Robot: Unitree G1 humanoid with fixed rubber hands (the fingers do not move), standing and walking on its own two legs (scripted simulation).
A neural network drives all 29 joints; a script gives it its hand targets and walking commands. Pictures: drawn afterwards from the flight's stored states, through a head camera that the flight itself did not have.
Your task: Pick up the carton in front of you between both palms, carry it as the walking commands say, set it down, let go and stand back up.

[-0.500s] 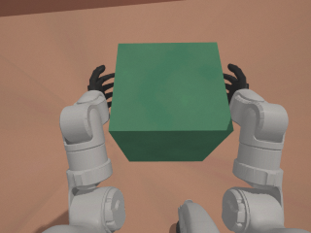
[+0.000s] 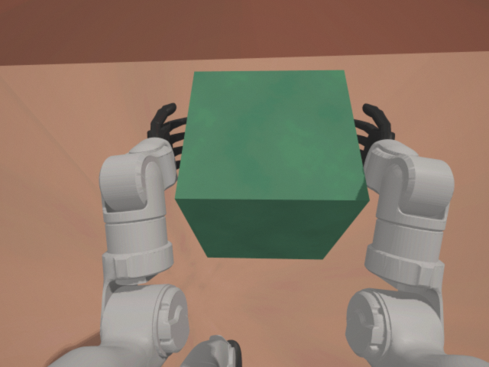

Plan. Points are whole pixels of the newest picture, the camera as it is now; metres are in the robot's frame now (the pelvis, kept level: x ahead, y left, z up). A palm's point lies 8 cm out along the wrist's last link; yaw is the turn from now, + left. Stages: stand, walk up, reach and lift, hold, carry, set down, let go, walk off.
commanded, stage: carry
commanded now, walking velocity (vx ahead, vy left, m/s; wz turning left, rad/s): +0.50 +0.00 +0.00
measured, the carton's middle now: (266, 176) +0.38 +0.01 +0.10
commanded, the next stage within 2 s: none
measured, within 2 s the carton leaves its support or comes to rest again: neither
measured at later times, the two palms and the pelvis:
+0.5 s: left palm (204, 47) +0.63 +0.14 +0.19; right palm (362, 43) +0.64 -0.16 +0.19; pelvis +0.26 -0.02 +0.03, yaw +1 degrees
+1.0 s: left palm (208, 35) +0.70 +0.14 +0.18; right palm (353, 35) +0.70 -0.16 +0.18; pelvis +0.36 -0.01 +0.04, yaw +1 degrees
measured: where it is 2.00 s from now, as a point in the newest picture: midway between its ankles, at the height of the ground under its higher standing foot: (263, 246)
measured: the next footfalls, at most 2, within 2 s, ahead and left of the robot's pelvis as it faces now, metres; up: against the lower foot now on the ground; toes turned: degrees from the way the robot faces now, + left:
left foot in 0.02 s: +0.19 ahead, +0.10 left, +0.03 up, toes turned +6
right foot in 0.38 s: +0.39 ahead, -0.10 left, +0.04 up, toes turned -4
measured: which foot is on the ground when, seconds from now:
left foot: up 0.00-0.00, down 0.02-0.40, up 0.42-0.60, down 0.62-1.00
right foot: down 0.00-0.04, up 0.06-0.36, down 0.38-1.00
